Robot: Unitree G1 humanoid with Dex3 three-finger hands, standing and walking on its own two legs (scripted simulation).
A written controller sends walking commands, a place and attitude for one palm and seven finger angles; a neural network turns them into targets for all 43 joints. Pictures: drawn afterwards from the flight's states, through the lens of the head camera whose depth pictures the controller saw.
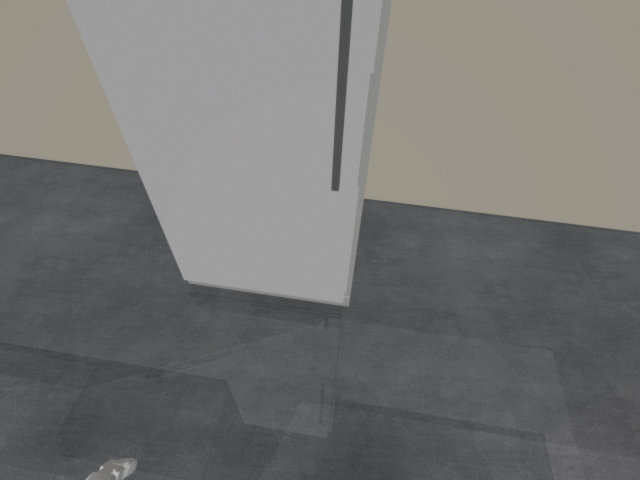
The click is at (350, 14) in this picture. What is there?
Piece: fridge door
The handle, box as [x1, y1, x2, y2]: [331, 0, 352, 190]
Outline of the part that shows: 352,0 341,0 331,190 338,190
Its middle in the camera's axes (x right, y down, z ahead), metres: +0.04 -0.29 +0.73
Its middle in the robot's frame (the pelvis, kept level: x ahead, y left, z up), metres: +0.76 +0.01 +0.12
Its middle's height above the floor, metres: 0.89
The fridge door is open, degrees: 0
